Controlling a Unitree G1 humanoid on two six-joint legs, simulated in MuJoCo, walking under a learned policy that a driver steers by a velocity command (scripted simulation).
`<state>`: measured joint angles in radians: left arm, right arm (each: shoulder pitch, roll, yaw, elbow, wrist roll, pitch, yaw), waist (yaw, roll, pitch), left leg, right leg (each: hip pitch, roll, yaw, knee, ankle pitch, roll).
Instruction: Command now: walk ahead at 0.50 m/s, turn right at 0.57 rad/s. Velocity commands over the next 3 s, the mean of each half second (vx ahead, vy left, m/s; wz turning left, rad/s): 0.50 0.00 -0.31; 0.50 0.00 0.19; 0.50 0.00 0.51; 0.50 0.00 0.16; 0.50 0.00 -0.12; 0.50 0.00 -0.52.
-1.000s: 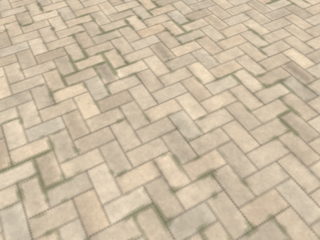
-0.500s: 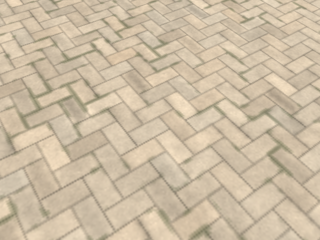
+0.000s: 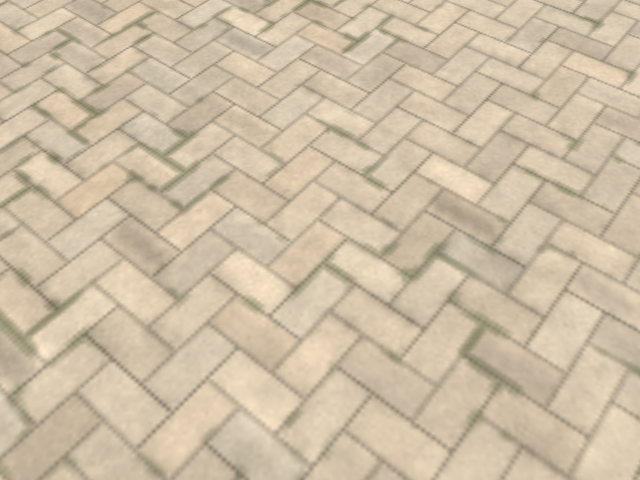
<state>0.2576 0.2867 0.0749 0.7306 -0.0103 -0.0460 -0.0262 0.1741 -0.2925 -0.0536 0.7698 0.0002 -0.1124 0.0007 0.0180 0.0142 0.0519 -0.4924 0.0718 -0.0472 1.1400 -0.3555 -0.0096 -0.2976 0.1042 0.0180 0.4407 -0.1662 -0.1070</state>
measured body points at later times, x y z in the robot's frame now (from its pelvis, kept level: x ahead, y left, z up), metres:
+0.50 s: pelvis +0.30 +0.05 +0.00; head +0.32 +0.06 +0.45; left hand +0.44 +0.31 -0.11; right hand +0.35 -0.23 -0.11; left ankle +0.33 +0.14 -0.74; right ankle +0.25 -0.08 -0.66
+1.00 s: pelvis +0.56 -0.04 +0.00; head +0.58 -0.05 +0.45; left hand +0.68 +0.23 -0.10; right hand +0.64 -0.32 -0.12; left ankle +0.54 +0.11 -0.65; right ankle +0.58 -0.14 -0.74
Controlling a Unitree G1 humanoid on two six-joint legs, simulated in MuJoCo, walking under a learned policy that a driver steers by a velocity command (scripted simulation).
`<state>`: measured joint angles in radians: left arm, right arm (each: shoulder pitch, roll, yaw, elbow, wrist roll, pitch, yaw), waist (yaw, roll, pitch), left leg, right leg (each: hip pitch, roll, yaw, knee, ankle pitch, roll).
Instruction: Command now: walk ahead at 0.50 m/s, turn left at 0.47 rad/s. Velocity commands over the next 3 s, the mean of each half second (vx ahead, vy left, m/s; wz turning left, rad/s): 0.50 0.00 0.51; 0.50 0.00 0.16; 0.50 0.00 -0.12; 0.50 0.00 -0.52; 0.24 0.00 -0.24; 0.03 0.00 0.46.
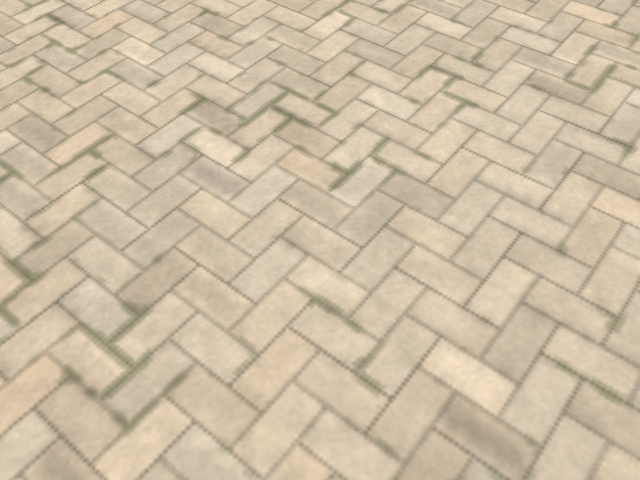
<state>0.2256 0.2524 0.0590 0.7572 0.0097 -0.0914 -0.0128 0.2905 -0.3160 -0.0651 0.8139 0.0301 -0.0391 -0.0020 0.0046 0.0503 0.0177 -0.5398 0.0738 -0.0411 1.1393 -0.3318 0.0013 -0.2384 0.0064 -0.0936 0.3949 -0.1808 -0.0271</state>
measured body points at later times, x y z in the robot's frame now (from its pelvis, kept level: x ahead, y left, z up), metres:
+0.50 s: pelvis +0.26 +0.09 +0.00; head +0.29 +0.11 +0.45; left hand +0.32 +0.39 -0.11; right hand +0.44 -0.15 -0.11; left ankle +0.27 +0.16 -0.74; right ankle +0.29 -0.09 -0.66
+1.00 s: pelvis +0.56 +0.11 +0.00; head +0.58 +0.11 +0.44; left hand +0.57 +0.40 -0.11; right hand +0.73 -0.13 -0.13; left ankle +0.43 +0.21 -0.65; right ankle +0.63 +0.04 -0.74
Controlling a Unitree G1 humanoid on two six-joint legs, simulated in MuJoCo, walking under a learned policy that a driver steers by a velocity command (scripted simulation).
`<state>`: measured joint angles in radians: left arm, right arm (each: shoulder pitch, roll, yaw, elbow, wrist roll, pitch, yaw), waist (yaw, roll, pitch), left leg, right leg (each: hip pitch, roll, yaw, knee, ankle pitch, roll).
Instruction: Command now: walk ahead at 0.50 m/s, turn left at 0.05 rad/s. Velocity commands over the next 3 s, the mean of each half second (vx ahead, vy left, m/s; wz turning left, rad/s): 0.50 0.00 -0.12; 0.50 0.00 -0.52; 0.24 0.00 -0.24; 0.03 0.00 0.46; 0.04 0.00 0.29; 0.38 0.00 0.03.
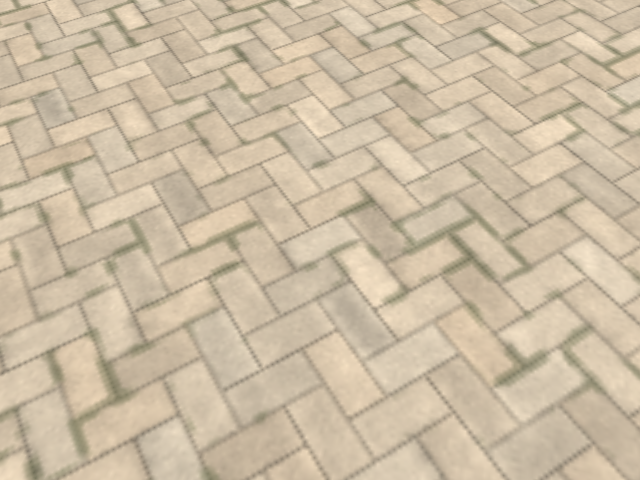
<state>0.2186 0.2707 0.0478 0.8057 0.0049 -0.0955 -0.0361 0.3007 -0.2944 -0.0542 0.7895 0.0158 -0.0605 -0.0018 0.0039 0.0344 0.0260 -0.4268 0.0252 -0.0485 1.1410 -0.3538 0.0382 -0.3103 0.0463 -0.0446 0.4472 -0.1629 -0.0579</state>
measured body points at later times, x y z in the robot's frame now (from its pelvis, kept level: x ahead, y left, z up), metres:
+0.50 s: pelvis +0.28 +0.05 +0.00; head +0.31 +0.06 +0.44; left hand +0.33 +0.33 -0.14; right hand +0.43 -0.22 -0.09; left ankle +0.35 +0.15 -0.74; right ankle +0.16 -0.08 -0.65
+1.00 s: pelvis +0.53 -0.05 -0.01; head +0.57 -0.08 +0.43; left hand +0.78 +0.15 -0.11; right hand +0.51 -0.35 -0.14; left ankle +0.45 +0.15 -0.64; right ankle +0.58 -0.14 -0.74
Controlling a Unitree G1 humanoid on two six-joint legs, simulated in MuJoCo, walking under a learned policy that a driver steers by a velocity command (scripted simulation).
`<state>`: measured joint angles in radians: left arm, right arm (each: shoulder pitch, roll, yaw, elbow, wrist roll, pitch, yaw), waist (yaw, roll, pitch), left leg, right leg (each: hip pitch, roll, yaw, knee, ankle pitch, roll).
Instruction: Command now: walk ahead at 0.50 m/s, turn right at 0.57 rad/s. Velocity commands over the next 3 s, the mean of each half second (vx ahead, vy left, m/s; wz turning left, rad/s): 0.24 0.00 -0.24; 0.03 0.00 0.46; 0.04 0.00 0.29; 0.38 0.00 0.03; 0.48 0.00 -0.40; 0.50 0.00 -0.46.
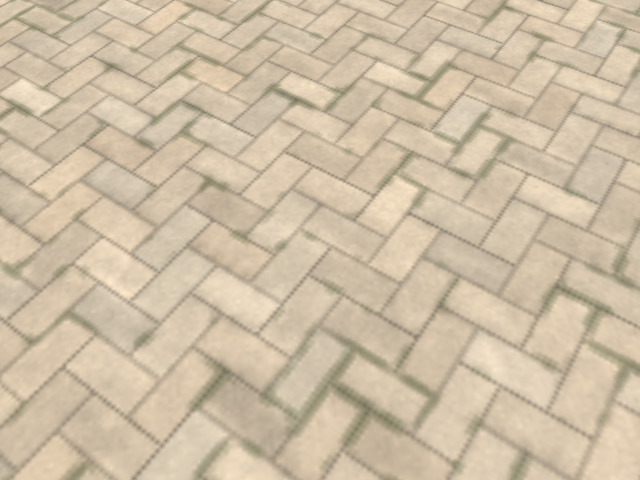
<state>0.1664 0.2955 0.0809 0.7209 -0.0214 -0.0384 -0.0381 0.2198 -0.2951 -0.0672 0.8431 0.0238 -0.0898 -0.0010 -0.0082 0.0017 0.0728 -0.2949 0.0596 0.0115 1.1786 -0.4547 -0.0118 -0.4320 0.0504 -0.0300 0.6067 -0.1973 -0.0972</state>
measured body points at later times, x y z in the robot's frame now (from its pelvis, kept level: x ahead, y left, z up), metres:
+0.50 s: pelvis +0.22 +0.03 +0.00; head +0.25 +0.04 +0.45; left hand +0.37 +0.29 -0.11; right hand +0.34 -0.24 -0.10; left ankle +0.33 +0.11 -0.72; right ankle +0.13 -0.09 -0.66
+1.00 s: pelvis +0.25 -0.01 +0.02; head +0.29 -0.02 +0.47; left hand +0.33 +0.29 -0.07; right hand +0.45 -0.27 -0.09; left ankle +0.23 +0.13 -0.65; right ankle +0.28 -0.12 -0.72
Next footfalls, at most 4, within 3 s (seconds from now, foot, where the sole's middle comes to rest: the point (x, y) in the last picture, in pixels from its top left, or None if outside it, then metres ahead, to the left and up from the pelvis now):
0.34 left None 0.37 0.11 -0.76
0.74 right None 0.32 -0.12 -0.76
1.16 left None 0.26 0.14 -0.76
1.60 right None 0.33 -0.07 -0.76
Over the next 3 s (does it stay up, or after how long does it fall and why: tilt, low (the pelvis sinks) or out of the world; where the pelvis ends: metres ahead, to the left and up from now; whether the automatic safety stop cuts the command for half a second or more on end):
stays up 0.97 0.21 0.02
